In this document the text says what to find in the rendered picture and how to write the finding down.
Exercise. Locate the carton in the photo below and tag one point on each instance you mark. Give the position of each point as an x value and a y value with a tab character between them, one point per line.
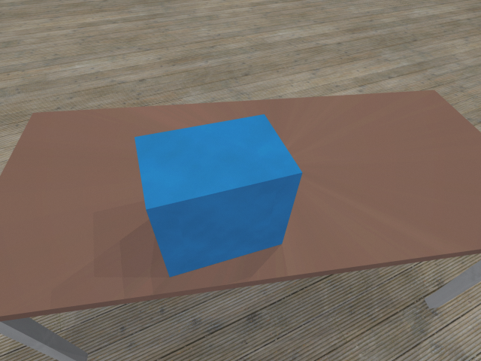
217	191

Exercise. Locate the table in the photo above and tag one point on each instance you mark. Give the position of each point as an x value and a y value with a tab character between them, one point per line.
387	179

